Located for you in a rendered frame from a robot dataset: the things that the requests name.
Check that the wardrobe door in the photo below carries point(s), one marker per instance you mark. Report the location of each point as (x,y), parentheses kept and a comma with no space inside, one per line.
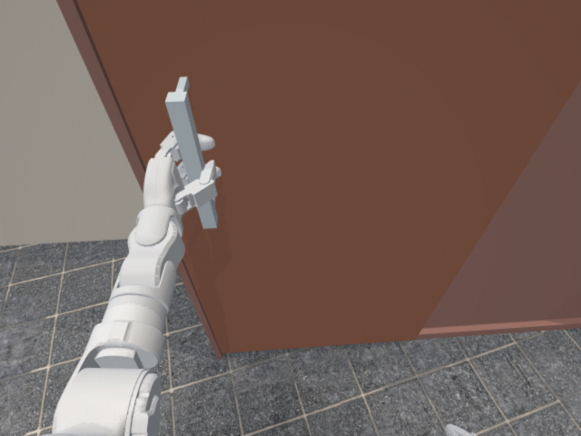
(365,146)
(526,266)

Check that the robot left upper arm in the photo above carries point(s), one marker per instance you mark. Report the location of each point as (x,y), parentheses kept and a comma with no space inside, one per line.
(111,402)

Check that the handle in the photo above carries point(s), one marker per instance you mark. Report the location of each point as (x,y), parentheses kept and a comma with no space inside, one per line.
(180,112)

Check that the robot left forearm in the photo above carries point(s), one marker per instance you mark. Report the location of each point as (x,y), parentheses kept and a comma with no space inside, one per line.
(130,334)

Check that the left robot hand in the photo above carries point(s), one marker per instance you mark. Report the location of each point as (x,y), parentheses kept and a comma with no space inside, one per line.
(165,184)

